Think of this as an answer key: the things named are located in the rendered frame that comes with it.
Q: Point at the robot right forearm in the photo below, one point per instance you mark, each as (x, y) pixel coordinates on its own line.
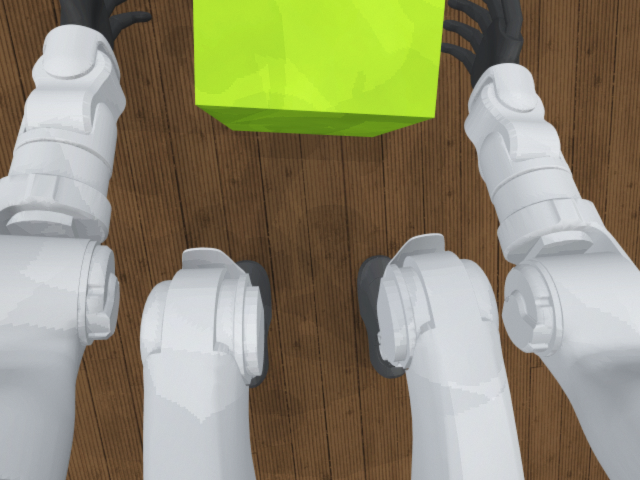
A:
(539, 207)

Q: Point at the left robot shin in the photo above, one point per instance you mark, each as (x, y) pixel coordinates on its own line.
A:
(153, 313)

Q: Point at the robot left forearm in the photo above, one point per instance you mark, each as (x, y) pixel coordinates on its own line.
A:
(63, 158)

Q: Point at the robot left upper arm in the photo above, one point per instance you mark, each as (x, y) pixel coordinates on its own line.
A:
(57, 295)

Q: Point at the robot right upper arm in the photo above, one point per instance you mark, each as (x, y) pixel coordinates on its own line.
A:
(580, 314)

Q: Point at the right robot thigh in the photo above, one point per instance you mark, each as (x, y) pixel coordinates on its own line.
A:
(463, 422)

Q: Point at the robot left hand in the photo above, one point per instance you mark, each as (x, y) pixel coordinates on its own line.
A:
(95, 14)

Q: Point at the carton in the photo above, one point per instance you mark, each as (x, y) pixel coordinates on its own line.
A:
(326, 67)

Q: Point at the robot right hand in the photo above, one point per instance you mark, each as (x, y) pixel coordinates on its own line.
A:
(501, 41)

